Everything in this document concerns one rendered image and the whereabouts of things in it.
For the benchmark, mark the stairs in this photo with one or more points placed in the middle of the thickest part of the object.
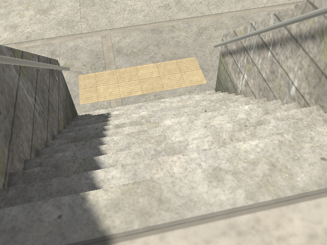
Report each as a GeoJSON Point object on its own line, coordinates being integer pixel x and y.
{"type": "Point", "coordinates": [132, 143]}

